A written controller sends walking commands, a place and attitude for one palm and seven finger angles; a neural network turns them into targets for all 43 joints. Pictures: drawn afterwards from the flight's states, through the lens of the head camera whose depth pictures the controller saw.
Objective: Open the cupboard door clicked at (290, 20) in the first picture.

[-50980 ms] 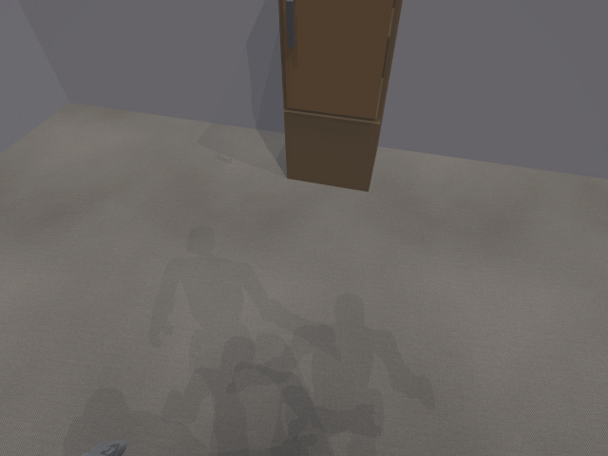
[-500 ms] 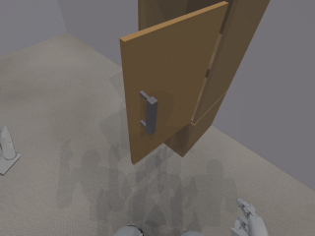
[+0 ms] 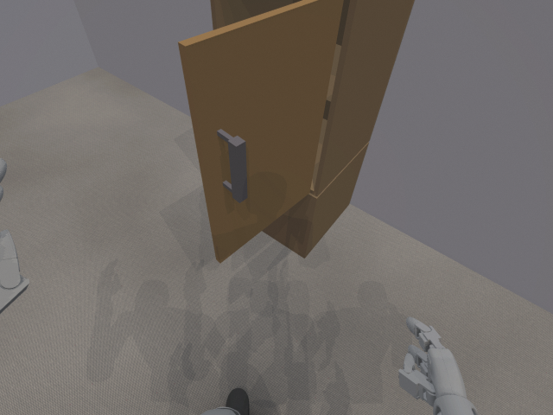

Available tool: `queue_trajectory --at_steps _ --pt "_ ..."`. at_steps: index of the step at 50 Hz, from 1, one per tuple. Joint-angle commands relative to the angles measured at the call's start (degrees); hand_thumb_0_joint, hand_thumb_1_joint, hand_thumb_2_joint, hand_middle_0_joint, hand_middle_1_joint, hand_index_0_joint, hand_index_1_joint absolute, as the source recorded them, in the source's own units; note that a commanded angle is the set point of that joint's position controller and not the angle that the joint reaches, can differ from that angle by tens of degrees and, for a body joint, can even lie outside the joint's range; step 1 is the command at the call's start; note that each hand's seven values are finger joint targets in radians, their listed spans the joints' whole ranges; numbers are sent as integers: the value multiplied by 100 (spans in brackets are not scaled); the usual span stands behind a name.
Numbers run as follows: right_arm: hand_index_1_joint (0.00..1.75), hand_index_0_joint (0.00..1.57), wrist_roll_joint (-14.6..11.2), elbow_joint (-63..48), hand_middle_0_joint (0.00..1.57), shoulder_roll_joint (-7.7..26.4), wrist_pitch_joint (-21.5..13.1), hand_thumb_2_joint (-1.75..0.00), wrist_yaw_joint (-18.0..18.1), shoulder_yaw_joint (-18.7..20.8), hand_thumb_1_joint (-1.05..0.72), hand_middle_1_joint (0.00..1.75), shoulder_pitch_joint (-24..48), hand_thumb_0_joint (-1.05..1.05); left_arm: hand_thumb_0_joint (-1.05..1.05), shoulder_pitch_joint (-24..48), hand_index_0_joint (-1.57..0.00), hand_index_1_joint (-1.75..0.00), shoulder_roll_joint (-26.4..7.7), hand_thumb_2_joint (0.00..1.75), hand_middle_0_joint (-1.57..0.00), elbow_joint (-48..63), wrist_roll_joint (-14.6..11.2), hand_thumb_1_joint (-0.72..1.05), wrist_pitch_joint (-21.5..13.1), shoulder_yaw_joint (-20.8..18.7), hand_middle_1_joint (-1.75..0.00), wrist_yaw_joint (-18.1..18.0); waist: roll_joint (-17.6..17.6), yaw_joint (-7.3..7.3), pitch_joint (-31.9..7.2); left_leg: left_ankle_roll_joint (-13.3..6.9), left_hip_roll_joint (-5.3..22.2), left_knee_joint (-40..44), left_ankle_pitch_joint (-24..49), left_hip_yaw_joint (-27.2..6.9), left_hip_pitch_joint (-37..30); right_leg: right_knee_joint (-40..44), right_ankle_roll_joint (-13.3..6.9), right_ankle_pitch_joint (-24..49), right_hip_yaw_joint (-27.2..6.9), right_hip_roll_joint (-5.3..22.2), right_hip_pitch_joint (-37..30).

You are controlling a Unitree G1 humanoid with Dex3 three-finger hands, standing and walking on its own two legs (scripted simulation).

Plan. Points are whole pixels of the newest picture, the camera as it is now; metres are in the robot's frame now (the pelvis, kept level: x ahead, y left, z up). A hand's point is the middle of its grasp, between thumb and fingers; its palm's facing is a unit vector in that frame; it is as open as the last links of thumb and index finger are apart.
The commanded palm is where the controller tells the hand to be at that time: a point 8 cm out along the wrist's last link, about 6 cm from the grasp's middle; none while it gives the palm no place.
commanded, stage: stop stepping back and stand still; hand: left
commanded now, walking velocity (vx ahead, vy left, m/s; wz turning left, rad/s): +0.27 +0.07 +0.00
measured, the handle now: (231, 166) +0.55 +0.11 +0.02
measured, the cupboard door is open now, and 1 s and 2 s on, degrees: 83 83 83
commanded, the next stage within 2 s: let the arm hang, fingers relaxed in 0.68 s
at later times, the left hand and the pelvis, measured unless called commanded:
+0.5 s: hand out of the picture +0.12 +0.28 +0.18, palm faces +0.46 -0.74 -0.49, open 7.4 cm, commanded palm +0.06 +0.31 +0.19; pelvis -0.07 +0.01 +0.01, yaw +3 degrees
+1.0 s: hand out of the picture +0.06 +0.23 -0.12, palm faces +0.04 -0.95 -0.30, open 7.4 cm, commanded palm none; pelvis -0.07 +0.02 +0.00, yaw +4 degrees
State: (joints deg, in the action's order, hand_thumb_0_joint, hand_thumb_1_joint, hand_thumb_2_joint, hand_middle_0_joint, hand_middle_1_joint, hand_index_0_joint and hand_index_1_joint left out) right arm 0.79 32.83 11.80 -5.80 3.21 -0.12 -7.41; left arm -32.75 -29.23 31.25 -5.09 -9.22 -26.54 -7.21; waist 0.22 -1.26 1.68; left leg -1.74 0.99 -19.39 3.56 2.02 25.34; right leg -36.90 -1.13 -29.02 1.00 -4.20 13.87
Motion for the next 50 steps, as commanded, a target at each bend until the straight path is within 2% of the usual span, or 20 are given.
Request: queue_trajectory --at_steps 1,2,3,5,10,12,14,16,18,23,25,29,32,38,39,41,43,45,47,50 --pt "30 20 -10 -667 20 719 -93 -90 37 359 -90 30 253 0 0 -249 -20 -30 -1197 90 -20 1412 118 90 -305 -992 -30 -269 1224 176 -538 521 -572 -3540 -2628 -96 -774 3635 -845 -1737 -2772 2424 2162" --pt "30 20 45 -539 20 700 -91 -90 63 341 -90 30 46 0 0 69 -20 -30 -881 90 -20 1307 215 90 -231 -683 -30 -264 1132 125 -255 433 -396 -4578 -2459 -416 7 3341 -985 -1368 -2616 2483 2143" --pt "30 20 -6 -439 20 600 -105 -90 87 323 -90 30 -48 0 0 365 -20 -30 -723 90 -20 999 232 90 -200 -628 -30 -255 839 -6 -267 411 -151 -4863 -2461 -491 71 3097 -806 -1350 -2124 2282 2160" --pt "30 20 -15 -414 20 594 -175 -90 240 223 -90 30 27 0 0 666 -20 -30 -559 90 -20 590 310 90 -281 -406 -30 -295 343 -51 -145 351 120 -3888 -2194 -246 -153 2631 -480 -263 -1111 1700 1601" --pt "30 20 11 -292 20 697 -514 -90 367 205 -90 30 -128 0 0 1237 -20 -30 -346 90 -20 434 500 90 -453 -93 -30 -409 119 113 -194 14 -61 -770 -2265 113 -1223 2206 -356 304 -1128 1488 533" --pt "30 20 -27 -393 20 812 -610 -90 331 267 -90 30 -149 0 0 1135 -20 -30 -427 90 -20 795 470 90 -524 -150 -30 -408 -251 158 -394 -112 329 -120 -1888 -289 -1452 1626 -91 1193 -863 1088 -17" --pt "30 20 -70 -437 20 806 -614 -90 261 261 -90 30 -152 0 0 706 -20 -30 -528 90 -20 811 409 90 -569 -382 -30 -377 -622 158 -713 -171 694 -200 -617 -695 -1590 950 47 2219 -397 672 -203" --pt "30 20 -38 -389 20 681 -606 -90 187 172 -90 30 -150 0 0 608 -20 -30 -571 90 -20 1042 414 90 -575 -459 -30 -315 -1304 158 -606 -149 872 244 -734 -990 -1190 416 174 1630 165 439 -203" --pt "30 20 -32 -394 20 686 -633 -90 157 175 -90 30 -123 0 0 521 -20 -30 -424 90 -20 887 402 90 -555 -398 -30 -312 -1039 126 -299 -286 1131 451 -1605 -1126 -668 296 187 1182 217 401 -246" --pt "30 20 -51 -391 20 715 -588 -90 142 183 -90 30 -97 0 0 221 -20 -30 -316 90 -20 454 353 90 -524 -440 -30 -311 -656 77 -224 -199 888 294 -3074 -776 -128 764 92 1237 125 418 -625" --pt "30 20 -55 -389 20 698 -542 -90 145 184 -90 30 -84 0 0 310 -20 -30 -296 90 -20 317 337 90 -505 -401 -30 -302 -347 73 -116 -132 645 18 -3531 -580 -9 1101 0 858 -279 509 -435" --pt "30 20 1 -312 20 622 -488 -90 144 189 -90 30 -112 0 0 710 -20 -30 -343 90 -20 330 352 90 -490 -277 -30 -290 467 24 -107 21 93 -1283 -2724 -92 -590 2115 -344 -275 -1460 1219 485" --pt "30 20 -16 -284 20 618 -492 -90 152 182 -90 30 -88 0 0 901 -20 -30 -395 90 -20 427 353 90 -495 -279 -30 -307 342 29 -265 42 48 -1123 -2232 -160 -981 2056 -341 271 -1217 1295 417" --pt "30 20 -46 -412 20 666 -508 -90 178 197 -90 30 -2 0 0 580 -20 -30 -370 90 -20 548 356 90 -592 -390 -30 -282 -421 130 -309 7 349 -121 -1630 -576 -751 1411 59 1699 -388 665 -378" --pt "30 20 -15 1015 20 1739 -502 -90 -361 554 -90 30 181 0 0 932 -20 -30 722 90 -20 -3933 818 90 374 2024 -30 601 -512 -105 43 -74 472 -1033 -590 -810 -225 450 -75 2756 -71 1007 266" --pt "30 20 22 913 20 1164 -35 -90 -315 462 -90 30 -372 0 0 906 -20 -30 1108 90 -20 -4271 724 90 827 2025 -30 753 -130 88 -626 -115 603 -990 94 -746 -561 345 -110 2678 -108 863 101" --pt "30 20 58 837 20 1229 136 -90 -297 372 -90 30 -319 0 0 1312 -20 -30 914 90 -20 -4732 738 90 860 2051 -30 752 461 127 -675 -246 634 -873 -194 -1000 -322 334 -146 2420 -78 830 -180" --pt "30 20 81 946 20 1273 243 -90 -290 353 -90 30 -260 0 0 1620 -20 -30 682 90 -20 -5472 743 90 826 2076 -30 734 1110 144 -863 -142 353 -1126 -511 -775 -508 702 -270 2728 -394 1114 -381" --pt "30 20 87 1162 20 1206 383 -90 -286 315 -90 30 -269 0 0 2017 -20 -30 490 90 -20 -6202 707 90 851 2162 -30 690 821 57 -726 -27 124 -1172 -850 -559 -873 1028 -486 2695 -662 1410 -133" --pt "30 20 107 1552 20 1090 489 -90 -273 193 -90 30 -162 0 0 2306 -20 -30 585 90 -20 -7172 652 90 904 2320 -30 648 -181 87 -493 -25 299 -561 -809 -740 -1007 1086 -279 2162 -470 1109 -184"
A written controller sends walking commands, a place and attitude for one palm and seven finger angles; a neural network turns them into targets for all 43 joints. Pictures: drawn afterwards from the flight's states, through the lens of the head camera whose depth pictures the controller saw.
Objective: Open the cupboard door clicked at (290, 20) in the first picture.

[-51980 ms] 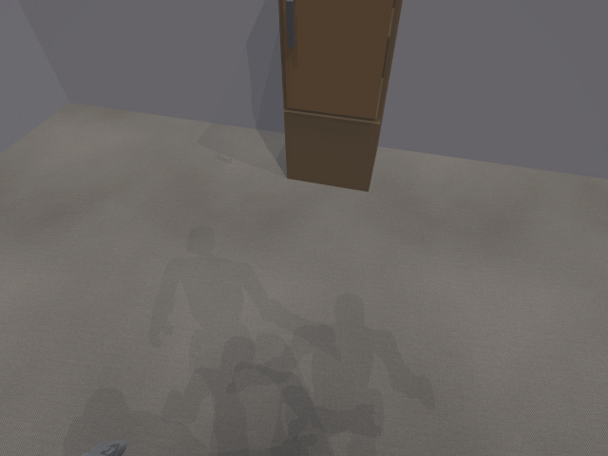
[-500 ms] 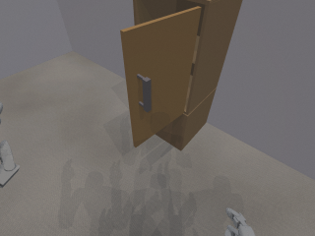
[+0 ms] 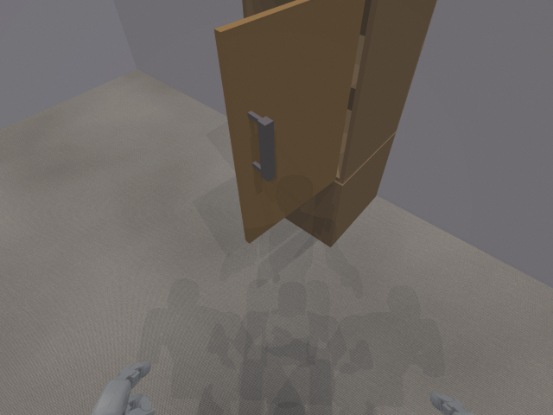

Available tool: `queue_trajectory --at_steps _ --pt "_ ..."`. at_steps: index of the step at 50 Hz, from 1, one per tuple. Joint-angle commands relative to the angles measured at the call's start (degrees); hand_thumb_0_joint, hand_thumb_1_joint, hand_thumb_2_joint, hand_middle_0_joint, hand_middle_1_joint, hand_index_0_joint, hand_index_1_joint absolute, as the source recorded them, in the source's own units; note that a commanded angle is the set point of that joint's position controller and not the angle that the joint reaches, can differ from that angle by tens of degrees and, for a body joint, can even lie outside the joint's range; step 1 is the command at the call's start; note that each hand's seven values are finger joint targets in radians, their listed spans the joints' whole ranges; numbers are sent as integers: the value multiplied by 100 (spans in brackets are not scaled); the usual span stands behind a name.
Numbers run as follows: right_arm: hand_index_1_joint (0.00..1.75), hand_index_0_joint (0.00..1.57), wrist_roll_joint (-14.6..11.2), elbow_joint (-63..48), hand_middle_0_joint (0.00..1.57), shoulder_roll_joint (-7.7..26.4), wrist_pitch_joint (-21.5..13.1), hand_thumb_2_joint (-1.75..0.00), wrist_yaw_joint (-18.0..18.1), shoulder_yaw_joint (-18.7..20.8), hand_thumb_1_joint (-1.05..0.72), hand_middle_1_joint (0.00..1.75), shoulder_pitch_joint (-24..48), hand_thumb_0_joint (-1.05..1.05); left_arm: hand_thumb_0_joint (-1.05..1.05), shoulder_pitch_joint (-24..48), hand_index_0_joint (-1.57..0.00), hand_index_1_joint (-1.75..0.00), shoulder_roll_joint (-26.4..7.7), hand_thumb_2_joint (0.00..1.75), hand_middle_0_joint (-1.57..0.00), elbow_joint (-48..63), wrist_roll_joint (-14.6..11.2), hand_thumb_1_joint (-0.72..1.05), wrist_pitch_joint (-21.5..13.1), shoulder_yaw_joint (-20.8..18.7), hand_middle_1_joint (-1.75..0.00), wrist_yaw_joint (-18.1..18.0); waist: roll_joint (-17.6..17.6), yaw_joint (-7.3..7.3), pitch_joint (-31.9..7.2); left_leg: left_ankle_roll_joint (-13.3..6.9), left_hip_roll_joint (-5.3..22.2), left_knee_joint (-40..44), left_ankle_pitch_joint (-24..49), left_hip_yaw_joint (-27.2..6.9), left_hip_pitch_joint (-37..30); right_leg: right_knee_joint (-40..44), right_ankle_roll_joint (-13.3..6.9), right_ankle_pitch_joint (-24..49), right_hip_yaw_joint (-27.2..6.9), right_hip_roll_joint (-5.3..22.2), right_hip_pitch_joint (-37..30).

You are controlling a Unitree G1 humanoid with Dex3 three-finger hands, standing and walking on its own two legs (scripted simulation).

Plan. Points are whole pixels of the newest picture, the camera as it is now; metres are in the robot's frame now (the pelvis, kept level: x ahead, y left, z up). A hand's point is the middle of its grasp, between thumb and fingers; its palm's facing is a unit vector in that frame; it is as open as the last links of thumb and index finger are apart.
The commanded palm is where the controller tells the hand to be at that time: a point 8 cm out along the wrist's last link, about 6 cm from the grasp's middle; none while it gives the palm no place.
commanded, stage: let the arm hang, fingers relaxed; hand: left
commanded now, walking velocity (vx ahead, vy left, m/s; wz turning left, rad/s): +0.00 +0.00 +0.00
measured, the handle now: (260, 146) +0.63 +0.05 +0.02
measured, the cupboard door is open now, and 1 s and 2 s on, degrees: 83 83 83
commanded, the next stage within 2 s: look to check the result in 0.88 s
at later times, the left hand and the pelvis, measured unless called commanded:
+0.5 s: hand out of the picture +0.01 +0.22 -0.15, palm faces +0.02 -0.95 -0.30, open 7.3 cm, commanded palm none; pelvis +0.01 +0.00 +0.01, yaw +0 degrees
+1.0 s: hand out of the picture +0.10 +0.22 -0.14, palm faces -0.01 -0.95 -0.30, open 7.4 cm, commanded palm none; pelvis +0.02 +0.00 +0.02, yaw +0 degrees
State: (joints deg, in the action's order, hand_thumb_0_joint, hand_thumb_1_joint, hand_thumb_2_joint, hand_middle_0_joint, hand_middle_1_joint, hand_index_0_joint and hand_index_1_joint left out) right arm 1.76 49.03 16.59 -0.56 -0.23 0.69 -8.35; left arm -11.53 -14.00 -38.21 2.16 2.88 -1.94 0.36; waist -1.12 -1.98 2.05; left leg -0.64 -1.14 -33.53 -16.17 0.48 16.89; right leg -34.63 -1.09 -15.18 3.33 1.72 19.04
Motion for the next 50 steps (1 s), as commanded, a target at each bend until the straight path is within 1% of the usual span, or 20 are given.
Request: queue_trajectory --at_steps 1,3,4,5,10,11,13,16,17,19,22,23,26,29,34,36,37,42,46,50 --pt "30 20 2 12 20 644 -31 -90 82 88 -90 30 -34 0 0 140 -20 -30 -942 90 -20 -499 -81 90 -301 -115 -30 -121 -325 217 -533 -152 621 1041 1160 -687 -111 873 -198 659 -625 414 -885" --pt "30 20 -20 280 20 490 -4 -90 108 25 -90 30 -47 0 0 8 -20 -30 -786 90 -20 -1057 -112 90 -293 -55 -30 -127 -496 252 -441 -132 638 1258 721 -669 -18 1094 -143 365 -630 392 -1048" --pt "30 20 -28 406 20 432 1 -90 124 11 -90 30 -119 0 0 -53 -20 -30 -734 90 -20 -1278 -123 90 -304 -46 -30 -126 -570 247 -447 -118 611 1292 578 -639 -66 1212 -157 313 -675 401 -1080" --pt "30 20 -5 495 20 369 6 -90 141 47 -90 30 -190 0 0 -132 -20 -30 -619 90 -20 -1416 -106 90 -317 -122 -30 -137 -763 247 -448 -119 601 1317 456 -610 -86 1290 -188 310 -648 414 -1092" --pt "30 20 -38 924 20 314 59 -90 155 80 -90 30 -569 0 0 -117 -20 -30 -660 90 -20 -1999 -144 90 -344 -62 -30 -132 -267 193 -143 -125 588 1434 76 -600 -131 1638 -223 -110 -651 448 -933" --pt "30 20 -49 967 20 337 62 -90 158 100 -90 30 -612 0 0 -142 -20 -30 -674 90 -20 -2088 -141 90 -351 -68 -30 -135 -114 199 -52 -137 597 1420 110 -579 -198 1689 -225 -153 -628 452 -841" --pt "30 20 -50 1098 20 313 52 -90 164 103 -90 30 -763 0 0 -128 -20 -30 -682 90 -20 -2219 -149 90 -359 -62 -30 -137 71 172 -108 -152 609 1444 198 -580 -246 1700 -221 -128 -627 462 -897" --pt "30 20 -61 1191 20 347 43 -90 176 115 -90 30 -791 0 0 -168 -20 -30 -710 90 -20 -2362 -152 90 -363 -62 -30 -151 96 193 3 -163 620 1463 294 -562 -308 1698 -226 -110 -585 455 -822" --pt "30 20 -58 1236 20 327 33 -90 176 106 -90 30 -815 0 0 -159 -20 -30 -729 90 -20 -2403 -156 90 -362 -58 -30 -151 85 181 -51 -170 637 1487 364 -578 -333 1666 -223 -33 -576 473 -876" --pt "30 20 -57 1286 20 345 32 -90 179 113 -90 30 -814 0 0 -140 -20 -30 -744 90 -20 -2451 -154 90 -361 -57 -30 -159 254 189 3 -173 643 1514 349 -584 -336 1669 -218 -60 -576 466 -858" --pt "30 20 -59 1338 20 371 25 -90 173 117 -90 30 -763 0 0 -86 -20 -30 -800 90 -20 -2488 -152 90 -360 -63 -30 -166 199 194 106 -174 647 1550 389 -576 -351 1670 -217 -60 -577 478 -802" --pt "30 20 -54 1353 20 381 17 -90 173 114 -90 30 -762 0 0 -100 -20 -30 -801 90 -20 -2492 -152 90 -365 -70 -30 -165 162 197 40 -176 656 1565 424 -571 -378 1656 -214 -2 -579 486 -847" --pt "30 20 -59 1355 20 460 12 -90 165 122 -90 30 -665 0 0 -36 -20 -30 -872 90 -20 -2488 -143 90 -371 -87 -30 -168 230 221 131 -171 652 1591 396 -558 -371 1686 -203 -43 -581 482 -816" --pt "30 20 -44 1390 20 485 2 -90 156 118 -90 30 -584 0 0 107 -20 -30 -917 90 -20 -2474 -144 90 -374 -91 -30 -164 129 199 165 -151 663 1682 355 -589 -346 1693 -197 -41 -626 487 -839" --pt "30 20 -43 1371 20 589 -42 -90 148 116 -90 30 -401 0 0 246 -20 -30 -998 90 -20 -2445 -138 90 -399 -111 -30 -154 0 224 -7 -141 698 1752 575 -618 -412 1666 -182 253 -622 509 -1041" --pt "30 20 -54 1331 20 663 -51 -90 149 131 -90 30 -322 0 0 286 -20 -30 -1044 90 -20 -2423 -137 90 -430 -119 -30 -154 128 227 -72 -134 696 1691 837 -574 -555 1690 -191 480 -613 526 -1058" --pt "30 20 -50 1340 20 659 -61 -90 148 126 -90 30 -310 0 0 356 -20 -30 -1061 90 -20 -2410 -137 90 -436 -116 -30 -153 87 206 -107 -126 703 1696 968 -581 -579 1678 -188 630 -612 542 -1126" --pt "30 20 -50 1326 20 759 -67 -90 147 126 -90 30 -137 0 0 494 -20 -30 -1143 90 -20 -2385 -141 90 -456 -123 -30 -150 -11 202 -116 -94 720 1746 1117 -565 -680 1719 -187 880 -626 556 -1207" --pt "30 20 -57 1299 20 876 -60 -90 143 131 -90 30 -61 0 0 549 -20 -30 -1210 90 -20 -2369 -140 90 -460 -122 -30 -141 72 209 -130 -90 734 1788 1046 -564 -741 1801 -176 768 -630 544 -1213" --pt "30 20 -54 1308 20 943 -55 -90 138 130 -90 30 11 0 0 623 -20 -30 -1269 90 -20 -2387 -150 90 -464 -100 -30 -136 57 188 -191 -77 743 1804 1123 -561 -844 1822 -174 908 -645 563 -1252"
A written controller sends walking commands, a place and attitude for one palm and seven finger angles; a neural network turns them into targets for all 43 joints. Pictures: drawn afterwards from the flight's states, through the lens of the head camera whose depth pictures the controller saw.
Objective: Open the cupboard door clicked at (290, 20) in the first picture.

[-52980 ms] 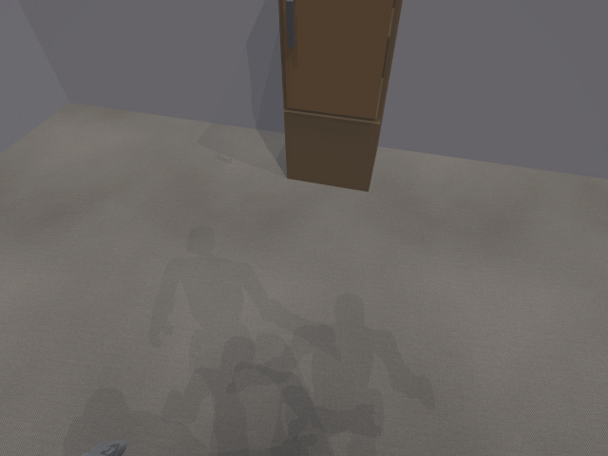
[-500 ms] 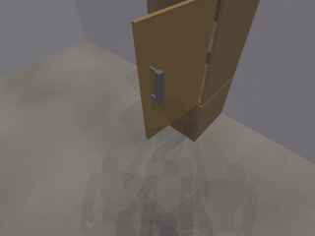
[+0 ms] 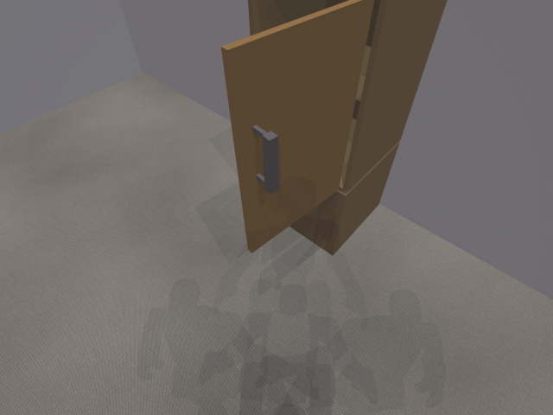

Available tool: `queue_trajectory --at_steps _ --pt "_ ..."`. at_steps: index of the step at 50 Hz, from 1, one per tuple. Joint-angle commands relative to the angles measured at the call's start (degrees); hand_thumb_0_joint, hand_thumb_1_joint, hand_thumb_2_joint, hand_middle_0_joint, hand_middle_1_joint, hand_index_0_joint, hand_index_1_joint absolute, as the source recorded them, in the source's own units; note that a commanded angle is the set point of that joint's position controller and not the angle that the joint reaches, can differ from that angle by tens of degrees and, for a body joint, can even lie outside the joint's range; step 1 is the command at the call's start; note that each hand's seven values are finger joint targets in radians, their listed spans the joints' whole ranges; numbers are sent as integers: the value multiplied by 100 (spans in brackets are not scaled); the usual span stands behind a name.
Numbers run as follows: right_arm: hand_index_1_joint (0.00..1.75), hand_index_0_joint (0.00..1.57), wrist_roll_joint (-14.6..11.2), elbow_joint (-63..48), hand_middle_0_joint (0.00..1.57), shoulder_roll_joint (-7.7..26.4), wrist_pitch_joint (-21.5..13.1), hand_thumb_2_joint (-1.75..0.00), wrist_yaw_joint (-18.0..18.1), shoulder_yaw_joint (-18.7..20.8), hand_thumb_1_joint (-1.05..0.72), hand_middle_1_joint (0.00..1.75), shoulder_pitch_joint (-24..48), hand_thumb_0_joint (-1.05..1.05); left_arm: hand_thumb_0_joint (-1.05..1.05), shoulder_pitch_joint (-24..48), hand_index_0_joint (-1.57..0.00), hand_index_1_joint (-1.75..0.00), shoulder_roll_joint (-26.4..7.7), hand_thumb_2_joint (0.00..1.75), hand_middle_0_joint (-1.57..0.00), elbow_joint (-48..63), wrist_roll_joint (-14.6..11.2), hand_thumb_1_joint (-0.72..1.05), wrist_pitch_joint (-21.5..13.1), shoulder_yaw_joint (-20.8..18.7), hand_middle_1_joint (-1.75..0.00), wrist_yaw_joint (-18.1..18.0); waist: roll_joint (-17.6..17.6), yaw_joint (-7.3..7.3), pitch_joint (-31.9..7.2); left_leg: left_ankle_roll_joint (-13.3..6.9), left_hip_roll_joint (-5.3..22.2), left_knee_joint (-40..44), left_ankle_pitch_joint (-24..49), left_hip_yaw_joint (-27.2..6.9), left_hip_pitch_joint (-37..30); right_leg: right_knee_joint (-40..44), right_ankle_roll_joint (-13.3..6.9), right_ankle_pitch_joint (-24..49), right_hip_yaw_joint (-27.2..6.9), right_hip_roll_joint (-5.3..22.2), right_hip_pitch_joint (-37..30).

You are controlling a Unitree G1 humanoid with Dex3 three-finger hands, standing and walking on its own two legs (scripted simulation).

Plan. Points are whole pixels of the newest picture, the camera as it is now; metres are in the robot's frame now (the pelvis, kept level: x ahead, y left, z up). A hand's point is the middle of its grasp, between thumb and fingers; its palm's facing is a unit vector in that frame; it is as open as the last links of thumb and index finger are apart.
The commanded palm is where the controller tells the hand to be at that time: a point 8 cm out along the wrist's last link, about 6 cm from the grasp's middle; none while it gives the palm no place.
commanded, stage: look to check the result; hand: left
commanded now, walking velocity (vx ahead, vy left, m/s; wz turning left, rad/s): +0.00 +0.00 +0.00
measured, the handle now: (264, 160) +0.61 +0.06 +0.00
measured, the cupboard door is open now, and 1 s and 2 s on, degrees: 83 83 83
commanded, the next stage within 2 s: stand and wait in 0.44 s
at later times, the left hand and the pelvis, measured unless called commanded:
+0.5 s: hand out of the picture +0.09 +0.23 -0.16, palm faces -0.02 -0.94 -0.33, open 7.4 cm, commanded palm none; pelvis +0.02 -0.01 +0.00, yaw +0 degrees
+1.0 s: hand out of the picture +0.12 +0.23 -0.16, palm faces -0.02 -0.94 -0.33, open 7.4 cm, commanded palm none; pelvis +0.03 -0.01 +0.00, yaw +0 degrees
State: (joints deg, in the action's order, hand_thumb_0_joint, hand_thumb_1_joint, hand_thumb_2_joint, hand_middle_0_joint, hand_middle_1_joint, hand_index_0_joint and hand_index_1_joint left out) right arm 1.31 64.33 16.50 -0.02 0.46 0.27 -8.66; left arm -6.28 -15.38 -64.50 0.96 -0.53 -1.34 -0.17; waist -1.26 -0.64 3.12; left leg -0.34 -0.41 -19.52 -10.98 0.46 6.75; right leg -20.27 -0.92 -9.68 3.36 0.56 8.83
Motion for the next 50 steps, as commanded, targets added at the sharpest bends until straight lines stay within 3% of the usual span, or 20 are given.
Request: queue_trajectory --at_steps 1,13,21,38,50 --pt "30 20 -18 -243 20 973 -104 -90 69 168 -90 30 56 0 0 91 -20 -30 -1145 90 -20 252 -27 90 -126 -169 -30 -84 100 66 -251 -111 675 402 576 -539 170 410 -193 324 -647 670 -203" --pt "30 20 -32 -235 20 1141 -110 -90 69 174 -90 30 170 0 0 175 -20 -30 -1313 90 -20 226 -44 90 -155 -157 -30 -93 157 44 -551 -100 705 380 943 -532 -86 382 -200 915 -667 717 -450" --pt "30 20 -39 -242 20 1188 -98 -90 75 168 -90 30 239 0 0 206 -20 -30 -1346 90 -20 236 -43 90 -151 -155 -30 -95 209 54 -432 -93 723 417 913 -510 -112 439 -191 897 -640 695 -420" --pt "30 20 -32 -266 20 1222 -126 -90 99 167 -90 30 230 0 0 258 -20 -30 -1380 90 -20 295 -52 90 -177 -165 -30 -107 153 40 -633 -62 757 386 1480 -472 -303 335 -200 1665 -618 722 -666" --pt "30 20 -36 -255 20 1194 -122 -90 101 154 -90 30 203 0 0 218 -20 -30 -1351 90 -20 298 -59 90 -160 -145 -30 -98 129 48 -536 -62 751 440 1337 -458 -298 394 -191 1472 -622 716 -632"
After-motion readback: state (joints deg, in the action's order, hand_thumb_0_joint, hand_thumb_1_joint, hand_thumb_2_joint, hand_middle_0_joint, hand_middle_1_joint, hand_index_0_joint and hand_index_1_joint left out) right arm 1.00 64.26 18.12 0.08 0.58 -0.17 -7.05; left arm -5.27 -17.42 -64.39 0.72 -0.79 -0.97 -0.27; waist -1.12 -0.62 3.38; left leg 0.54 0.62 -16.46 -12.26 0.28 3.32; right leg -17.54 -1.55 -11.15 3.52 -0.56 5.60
